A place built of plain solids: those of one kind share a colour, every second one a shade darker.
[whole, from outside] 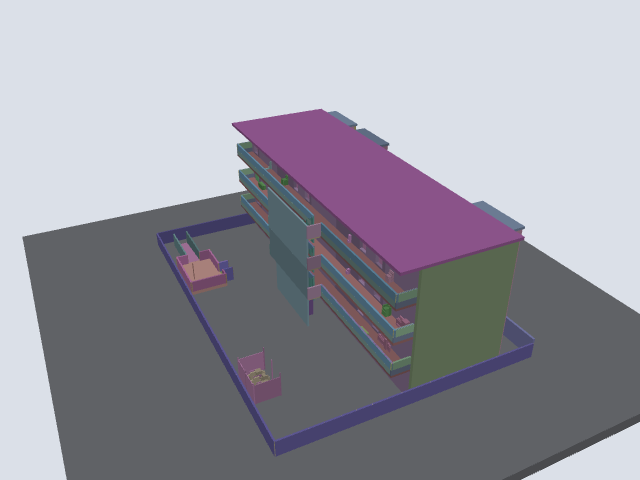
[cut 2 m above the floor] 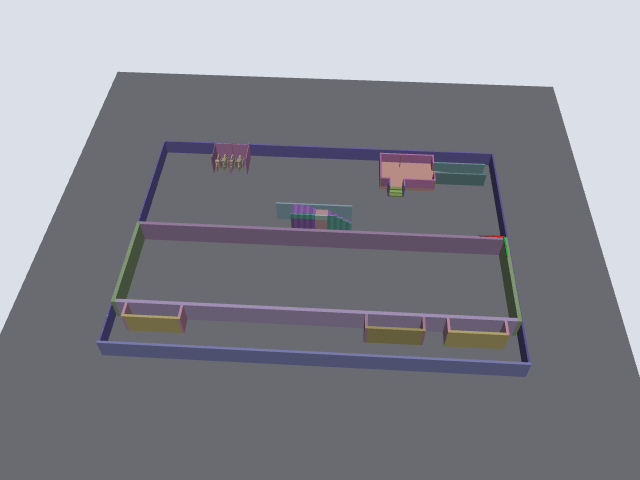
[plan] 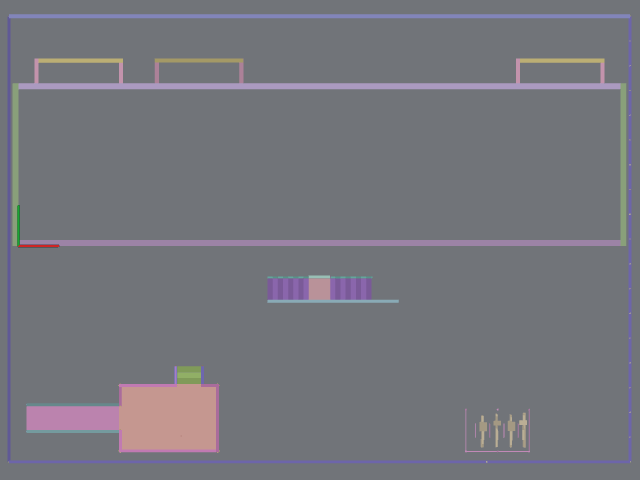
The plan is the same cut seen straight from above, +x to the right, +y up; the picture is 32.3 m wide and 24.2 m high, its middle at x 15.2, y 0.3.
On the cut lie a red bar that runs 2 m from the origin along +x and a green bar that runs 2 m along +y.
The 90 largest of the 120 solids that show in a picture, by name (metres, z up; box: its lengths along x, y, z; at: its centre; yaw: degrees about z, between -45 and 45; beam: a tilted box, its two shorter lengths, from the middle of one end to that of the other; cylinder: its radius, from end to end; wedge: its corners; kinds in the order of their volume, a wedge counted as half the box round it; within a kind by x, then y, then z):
{
 "roof_1": {"box": [31.35, 10.24, 0.25], "at": [15.17, 3.28, 11.87]},
 "face_1": {"box": [3.42, 0.3, 3.19], "at": [4.96, 0.15, 10.15]},
 "face_2": {"box": [1.2, 0.3, 1.3], "at": [7.27, 0.15, 9.21]},
 "face_3": {"box": [2.62, 0.3, 3.19], "at": [9.18, 0.15, 10.15]},
 "face_4": {"box": [1.4, 0.3, 3.19], "at": [12.14, 0.15, 10.15]},
 "face_5": {"box": [1.2, 0.3, 1.3], "at": [14.79, 0.15, 9.21]},
 "face_6": {"box": [30.35, 0.3, 2.74], "at": [15.17, 0.15, 1.32]},
 "face_7": {"box": [3.42, 0.3, 2.94], "at": [17.1, 0.15, 4.15]},
 "face_8": {"box": [3.42, 0.3, 2.94], "at": [17.1, 0.15, 7.09]},
 "face_9": {"box": [3.42, 0.3, 3.19], "at": [17.1, 0.15, 10.15]},
 "face_10": {"box": [1.2, 0.3, 1.3], "at": [19.41, 0.15, 6.27]},
 "face_11": {"box": [1.2, 0.3, 1.3], "at": [19.41, 0.15, 9.21]},
 "face_12": {"box": [2.62, 0.3, 2.94], "at": [21.32, 0.15, 4.15]},
 "face_13": {"box": [2.62, 0.3, 2.94], "at": [21.32, 0.15, 7.09]},
 "face_14": {"box": [2.62, 0.3, 3.19], "at": [21.32, 0.15, 10.15]},
 "face_15": {"box": [1.4, 0.3, 2.94], "at": [24.28, 0.15, 7.09]},
 "face_16": {"box": [1.4, 0.3, 3.19], "at": [24.28, 0.15, 10.15]},
 "face_17": {"box": [1.2, 0.3, 1.3], "at": [26.93, 0.15, 9.21]},
 "face_18": {"box": [2.82, 0.3, 2.94], "at": [28.94, 0.15, 4.15]},
 "face_19": {"box": [2.82, 0.3, 2.94], "at": [28.94, 0.15, 7.09]},
 "face_20": {"box": [2.82, 0.3, 3.19], "at": [28.94, 0.15, 10.15]},
 "gable_1": {"box": [0.3, 8.2, 11.8], "at": [-0.15, 4.1, 5.85]},
 "gable_2": {"box": [0.3, 8.2, 11.8], "at": [30.5, 4.1, 5.85]},
 "deck_1": {"box": [30.35, 1.64, 0.24], "at": [15.17, -0.82, 2.82]},
 "deck_2": {"box": [30.35, 1.64, 0.24], "at": [15.17, -0.82, 5.75]},
 "deck_3": {"box": [30.35, 1.64, 0.24], "at": [15.17, -0.82, 8.69]},
 "bay_back_1": {"box": [4.47, 0.21, 11.8], "at": [3.03, 9.35, 5.85]},
 "bay_back_2": {"box": [4.47, 0.21, 11.8], "at": [9.1, 9.35, 5.85]},
 "bay_back_3": {"box": [4.47, 0.21, 11.8], "at": [27.31, 9.35, 5.85]},
 "back_1": {"box": [30.35, 0.3, 2.74], "at": [15.17, 8.05, 1.32]},
 "bay_side_1": {"box": [0.21, 1.25, 11.8], "at": [0.91, 8.83, 5.85]},
 "bay_side_2": {"box": [0.21, 1.25, 11.8], "at": [5.16, 8.83, 5.85]},
 "bay_side_3": {"box": [0.21, 1.25, 11.8], "at": [6.97, 8.83, 5.85]},
 "bay_side_4": {"box": [0.21, 1.25, 11.8], "at": [11.23, 8.83, 5.85]},
 "bay_side_5": {"box": [0.21, 1.25, 11.8], "at": [25.18, 8.83, 5.85]},
 "bay_side_6": {"box": [0.21, 1.25, 11.8], "at": [29.44, 8.83, 5.85]},
 "site_fence_whole_1": {"box": [0.15, 22.47, 1.45], "at": [-0.48, 0.35, 0.68]},
 "site_fence_whole_2": {"box": [31.31, 0.15, 1.45], "at": [15.17, -10.89, 0.68]},
 "site_fence_whole_3": {"box": [0.15, 22.47, 1.45], "at": [30.83, 0.35, 0.68]},
 "site_backwall_1": {"box": [31.31, 0.2, 1.85], "at": [15.17, 11.58, 0.88]},
 "guard_1": {"box": [7.99, 0.15, 2.99], "at": [15.17, -2.79, 4.38]},
 "guard_2": {"box": [7.99, 0.15, 4.09], "at": [15.17, -2.79, 7.87]},
 "guard_3": {"box": [6.61, 0.15, 2.99], "at": [15.86, -2.79, 1.44]},
 "green_1": {"box": [5.05, 3.45, 0.44], "at": [7.59, -8.68, 0.17]},
 "deck_guard_whole_1": {"box": [11.18, 0.15, 0.65], "at": [5.59, -1.56, 3.71]},
 "deck_guard_whole_2": {"box": [11.18, 0.15, 0.65], "at": [5.59, -1.56, 6.65]},
 "deck_guard_whole_3": {"box": [17.79, 0.15, 0.65], "at": [8.9, -1.56, 9.58]},
 "deck_guard_whole_4": {"box": [11.18, 0.15, 0.65], "at": [24.76, -1.56, 3.71]},
 "deck_guard_whole_5": {"box": [11.18, 0.15, 0.65], "at": [24.76, -1.56, 6.65]},
 "deck_guard_whole_6": {"box": [11.18, 0.15, 0.65], "at": [24.76, -1.56, 9.58]},
 "piece_1": {"box": [0.26, 1.08, 0.7], "at": [13.47, -2.17, 0.3]},
 "piece_2": {"box": [0.26, 1.08, 0.87], "at": [13.73, -2.17, 0.38]},
 "piece_3": {"box": [0.26, 1.08, 1.03], "at": [13.99, -2.17, 0.46]},
 "piece_4": {"box": [0.26, 1.08, 1.19], "at": [14.25, -2.17, 0.55]},
 "piece_5": {"box": [0.26, 1.08, 1.36], "at": [14.51, -2.17, 0.63]},
 "piece_6": {"box": [0.26, 1.08, 1.68], "at": [15.84, -2.17, 0.79]},
 "piece_7": {"box": [0.26, 1.08, 1.84], "at": [16.1, -2.17, 0.87]},
 "piece_8": {"box": [0.26, 1.08, 2.01], "at": [16.36, -2.17, 0.95]},
 "piece_9": {"box": [0.26, 1.08, 2.17], "at": [16.62, -2.17, 1.04]},
 "piece_10": {"box": [0.26, 1.08, 2.33], "at": [16.88, -2.17, 1.12]},
 "piece_11": {"box": [0.26, 1.08, 2.5], "at": [17.14, -2.17, 1.2]},
 "piece_12": {"box": [0.26, 1.08, 2.66], "at": [17.4, -2.17, 1.28]},
 "piece_13": {"box": [0.26, 1.08, 2.82], "at": [17.66, -2.17, 1.36]},
 "deck_guard_1": {"box": [11.18, 0.15, 0.5], "at": [5.59, -1.56, 3.14]},
 "deck_guard_2": {"box": [11.18, 0.15, 0.5], "at": [5.59, -1.56, 6.07]},
 "deck_guard_3": {"box": [17.79, 0.15, 0.5], "at": [8.9, -1.56, 9.01]},
 "deck_guard_4": {"box": [11.18, 0.15, 0.5], "at": [24.76, -1.56, 3.14]},
 "deck_guard_5": {"box": [11.18, 0.15, 0.5], "at": [24.76, -1.56, 6.07]},
 "deck_guard_6": {"box": [11.18, 0.15, 0.5], "at": [24.76, -1.56, 9.01]},
 "bay_roof_1": {"box": [4.67, 1.4, 0.2], "at": [3.03, 8.85, 11.85]},
 "bay_roof_2": {"box": [4.67, 1.4, 0.2], "at": [9.1, 8.85, 11.85]},
 "bay_roof_3": {"box": [4.67, 1.4, 0.2], "at": [27.31, 8.85, 11.85]},
 "ramp_rail_whole_1": {"box": [4.66, 0.15, 1.44], "at": [2.73, -9.36, 0.67]},
 "ramp_rail_whole_2": {"box": [4.66, 0.15, 1.44], "at": [2.73, -8.01, 0.67]},
 "green_rail_whole_1": {"box": [0.15, 1.12, 1.05], "at": [5.14, -9.84, 0.86]},
 "green_rail_whole_2": {"box": [2.93, 0.15, 1.05], "at": [6.53, -7.03, 0.86]},
 "green_rail_whole_3": {"box": [5.05, 0.15, 1.05], "at": [7.59, -10.33, 0.86]},
 "green_rail_whole_4": {"box": [0.15, 3.45, 1.05], "at": [10.04, -8.68, 0.86]},
 "floor_1": {"box": [1.08, 1.08, 1.52], "at": [15.17, -2.17, 0.71]},
 "green_ramp_1": {"wedge": [[0.4, -9.28, -0.05], [0.4, -9.28, 0.0], [0.4, -8.08, -0.05], [0.4, -8.08, 0.0], [5.06, -9.28, -0.05], [5.06, -9.28, 0.39], [5.06, -8.08, -0.05], [5.06, -8.08, 0.39]]},
 "bike_shelter_1": {"box": [0.05, 2.03, 1.86], "at": [22.56, -9.31, 0.88]},
 "bike_shelter_2": {"box": [3.11, 0.05, 1.86], "at": [24.15, -10.36, 0.88]},
 "bike_shelter_3": {"box": [0.05, 2.03, 1.86], "at": [25.75, -9.31, 0.88]},
 "headend_1": {"box": [0.15, 1.23, 1.15], "at": [19.24, -2.25, 3.46]},
 "headend_2": {"box": [0.15, 1.23, 1.15], "at": [19.24, -2.25, 6.4]},
 "headend_3": {"box": [0.15, 1.23, 1.15], "at": [19.24, -2.25, 9.33]},
 "steps_rail_whole_1": {"box": [0.15, 0.9, 1.44], "at": [7.92, -6.51, 0.67]},
 "steps_rail_whole_2": {"box": [0.15, 0.9, 1.44], "at": [9.27, -6.51, 0.67]},
 "deck_bike_1": {"box": [0.47, 0.39, 1.03], "at": [29.67, -0.24, 6.34]},
 "bike_shelter_bike_1": {"box": [0.39, 0.47, 0.99], "at": [24.85, -9.1, 0.44]}
}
